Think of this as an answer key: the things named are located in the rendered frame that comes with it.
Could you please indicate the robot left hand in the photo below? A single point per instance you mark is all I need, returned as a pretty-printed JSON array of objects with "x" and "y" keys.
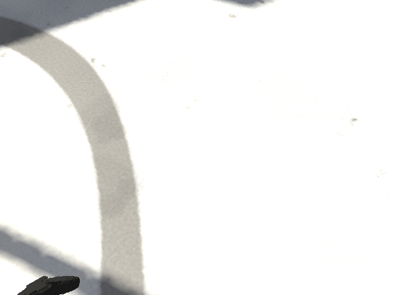
[{"x": 51, "y": 286}]

